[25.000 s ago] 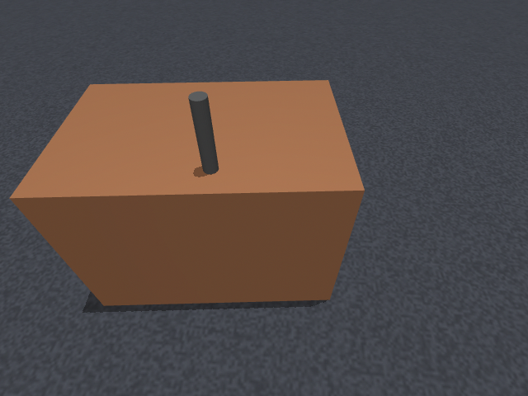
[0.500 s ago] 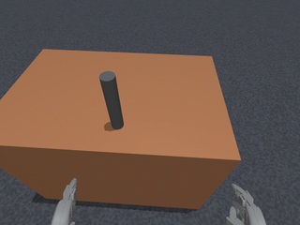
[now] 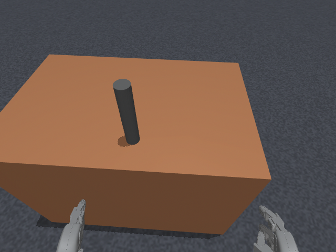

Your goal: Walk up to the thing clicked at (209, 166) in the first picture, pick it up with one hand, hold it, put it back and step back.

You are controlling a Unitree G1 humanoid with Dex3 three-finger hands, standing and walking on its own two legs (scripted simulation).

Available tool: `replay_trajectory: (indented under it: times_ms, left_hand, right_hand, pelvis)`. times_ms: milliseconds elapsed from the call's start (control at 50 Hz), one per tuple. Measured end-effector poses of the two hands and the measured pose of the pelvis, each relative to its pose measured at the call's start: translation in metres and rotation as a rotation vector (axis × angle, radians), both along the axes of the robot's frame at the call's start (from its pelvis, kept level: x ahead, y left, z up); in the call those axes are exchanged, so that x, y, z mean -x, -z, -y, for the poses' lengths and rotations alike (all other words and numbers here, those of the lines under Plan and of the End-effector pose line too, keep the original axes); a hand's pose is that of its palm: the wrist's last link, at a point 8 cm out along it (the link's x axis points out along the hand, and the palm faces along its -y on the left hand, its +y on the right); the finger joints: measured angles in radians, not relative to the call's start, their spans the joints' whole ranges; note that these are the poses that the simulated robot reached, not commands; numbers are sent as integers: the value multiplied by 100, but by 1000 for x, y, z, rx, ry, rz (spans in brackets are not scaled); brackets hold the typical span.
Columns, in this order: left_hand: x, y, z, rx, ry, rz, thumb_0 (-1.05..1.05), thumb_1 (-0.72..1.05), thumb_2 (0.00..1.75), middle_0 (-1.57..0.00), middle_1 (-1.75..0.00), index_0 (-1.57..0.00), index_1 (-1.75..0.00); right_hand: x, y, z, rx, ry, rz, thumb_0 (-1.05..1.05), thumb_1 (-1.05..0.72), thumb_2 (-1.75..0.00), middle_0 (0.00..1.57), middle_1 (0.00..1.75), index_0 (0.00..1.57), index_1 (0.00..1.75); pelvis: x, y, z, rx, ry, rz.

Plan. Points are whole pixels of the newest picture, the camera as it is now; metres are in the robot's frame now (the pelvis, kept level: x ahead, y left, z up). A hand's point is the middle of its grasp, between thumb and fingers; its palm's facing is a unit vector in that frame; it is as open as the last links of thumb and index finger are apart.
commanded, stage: home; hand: left
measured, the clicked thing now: (128, 115) +0.48 +0.15 +0.04
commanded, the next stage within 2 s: stand in 0.86 s
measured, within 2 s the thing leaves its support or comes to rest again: neither
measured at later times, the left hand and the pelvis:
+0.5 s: hand (98, 243) +0.17 +0.18 -0.05, palm faces +0.12 -0.96 -0.25, open 17.7 cm; pelvis +0.00 +0.00 +0.00, yaw +0 degrees
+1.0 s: hand out of the picture +0.06 +0.24 -0.12, palm faces +0.01 -0.93 -0.36, open 17.6 cm; pelvis +0.00 -0.01 +0.03, yaw +2 degrees
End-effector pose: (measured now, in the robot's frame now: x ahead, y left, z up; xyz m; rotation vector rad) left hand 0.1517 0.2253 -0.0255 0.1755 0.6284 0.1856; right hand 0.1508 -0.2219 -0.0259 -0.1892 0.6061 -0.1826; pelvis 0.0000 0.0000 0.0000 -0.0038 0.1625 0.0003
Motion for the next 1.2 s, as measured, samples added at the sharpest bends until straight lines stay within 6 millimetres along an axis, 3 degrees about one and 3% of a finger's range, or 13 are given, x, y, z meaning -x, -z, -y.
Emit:
replay_trajectory:
  times_ms: [300,540,620,780,900,1060,1200]
  left_hand:
    - [-3,0,0,-2,1,-4,-1,-60,2,-4,-4,-5,-4]
    - [2,0,-2,-32,-11,-43,-1,-60,2,-4,-4,-5,-4]
    - [3,21,-16,-110,85,-103,0,-60,1,-4,-4,-5,-4]
    - [47,54,-55,-127,31,-347,0,-59,1,-4,-4,-5,-4]
    - [83,60,-63,-118,-36,-487,0,-59,2,-4,-4,-5,-4]
    - [109,55,-56,-95,-73,-582,0,-53,8,-8,-9,-9,-9]
    - [112,48,-54,-76,-89,-591,0,-19,40,-16,-22,-17,-22]
  right_hand:
    - [-2,2,0,4,3,5,1,-90,-90,21,30,21,30]
    - [5,38,15,41,47,-117,1,-90,-90,21,30,21,30]
    - [13,55,24,115,-90,-265,1,-90,-90,21,30,21,30]
    - [44,58,63,132,-43,-432,1,-90,-90,21,30,21,30]
    - [65,56,81,136,-1,-523,1,-91,-90,21,30,21,30]
    - [81,55,79,101,18,-592,0,-91,-90,20,30,20,30]
    - [97,51,71,75,9,-642,0,-91,-90,21,30,21,30]
  pelvis:
    - [-2,1,0,2,1,-5]
    - [-4,3,0,23,-10,2]
    - [1,-1,1,9,-15,71]
    - [1,-11,4,-3,-16,133]
    - [-2,-22,9,-1,-23,160]
    - [1,-36,12,-8,-35,192]
    - [5,-48,12,-8,-39,213]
